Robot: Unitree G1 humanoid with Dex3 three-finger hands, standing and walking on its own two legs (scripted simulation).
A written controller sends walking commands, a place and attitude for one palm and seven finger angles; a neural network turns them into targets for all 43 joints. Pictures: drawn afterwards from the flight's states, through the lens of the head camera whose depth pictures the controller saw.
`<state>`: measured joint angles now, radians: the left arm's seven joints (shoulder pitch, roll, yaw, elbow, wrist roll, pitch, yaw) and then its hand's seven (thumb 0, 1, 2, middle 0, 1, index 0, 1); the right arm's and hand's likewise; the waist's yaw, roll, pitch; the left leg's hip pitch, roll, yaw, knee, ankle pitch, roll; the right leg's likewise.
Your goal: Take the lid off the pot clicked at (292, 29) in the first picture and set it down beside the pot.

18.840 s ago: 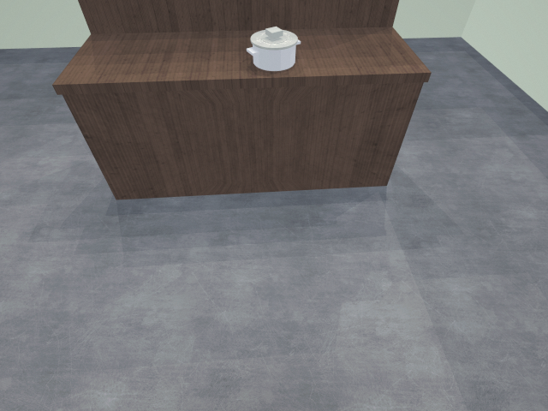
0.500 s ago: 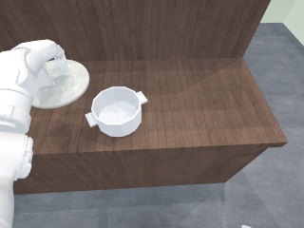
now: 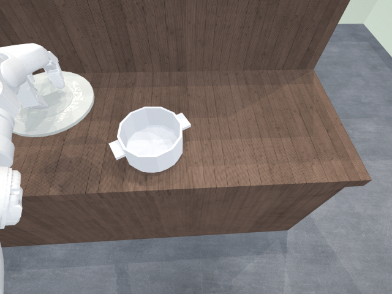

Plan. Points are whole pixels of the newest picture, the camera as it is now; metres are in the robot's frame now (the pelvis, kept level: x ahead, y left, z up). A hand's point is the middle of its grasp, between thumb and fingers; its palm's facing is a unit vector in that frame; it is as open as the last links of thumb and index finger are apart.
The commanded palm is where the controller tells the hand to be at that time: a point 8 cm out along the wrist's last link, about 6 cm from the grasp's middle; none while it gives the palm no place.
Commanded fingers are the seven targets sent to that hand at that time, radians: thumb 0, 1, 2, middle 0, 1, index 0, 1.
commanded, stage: move the lid sideways beside the pot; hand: left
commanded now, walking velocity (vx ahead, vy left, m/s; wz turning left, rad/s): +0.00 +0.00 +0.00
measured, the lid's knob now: (42, 92) +0.49 +0.31 +0.12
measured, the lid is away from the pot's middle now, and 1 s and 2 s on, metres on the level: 0.20 0.24 0.24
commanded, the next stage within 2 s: lower the lid onto the table in 0.42 s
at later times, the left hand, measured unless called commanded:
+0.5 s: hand (7, 94) +0.45 +0.35 +0.14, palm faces -0.40 -0.12 -0.91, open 8.0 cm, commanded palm +0.49 +0.35 +0.22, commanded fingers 0.00 0.60 0.95 -0.74 -1.09 -0.78 -1.10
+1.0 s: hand (20, 104) +0.45 +0.34 +0.12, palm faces -0.42 -0.12 -0.90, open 7.9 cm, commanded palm +0.50 +0.35 +0.18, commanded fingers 0.00 0.60 0.95 -0.74 -1.09 -0.78 -1.10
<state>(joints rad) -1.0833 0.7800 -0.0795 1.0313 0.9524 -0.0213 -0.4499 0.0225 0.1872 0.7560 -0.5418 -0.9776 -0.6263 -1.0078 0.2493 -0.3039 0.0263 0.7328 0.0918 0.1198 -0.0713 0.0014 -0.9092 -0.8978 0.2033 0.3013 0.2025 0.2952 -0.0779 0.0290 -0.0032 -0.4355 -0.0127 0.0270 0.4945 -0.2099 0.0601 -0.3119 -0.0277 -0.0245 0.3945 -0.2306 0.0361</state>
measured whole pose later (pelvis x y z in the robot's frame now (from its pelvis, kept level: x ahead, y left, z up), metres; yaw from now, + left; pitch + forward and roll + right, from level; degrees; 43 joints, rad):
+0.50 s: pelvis +0.01 +0.00 +0.00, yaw +0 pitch +10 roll -3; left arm -1.06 0.91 -0.03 1.02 0.94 -0.10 -0.51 0.02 0.19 0.76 -0.54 -0.98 -0.63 -1.01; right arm 0.26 -0.32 0.02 0.74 0.10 0.15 -0.08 0.00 -0.91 -0.90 0.20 0.30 0.20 0.30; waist -0.07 0.02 0.01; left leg -0.47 0.00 0.02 0.54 -0.24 0.06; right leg -0.33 -0.02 -0.03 0.41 -0.24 0.04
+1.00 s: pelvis +0.00 +0.00 +0.00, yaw -1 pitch +11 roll -3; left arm -1.02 0.89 0.00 1.06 0.96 -0.15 -0.45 0.02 0.19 0.76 -0.54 -0.98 -0.63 -1.01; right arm 0.28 -0.31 0.03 0.73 0.09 0.14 -0.08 0.00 -0.91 -0.90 0.20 0.30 0.20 0.30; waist -0.09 0.02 -0.01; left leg -0.52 0.00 0.03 0.56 -0.24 0.06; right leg -0.38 -0.02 -0.02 0.43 -0.24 0.04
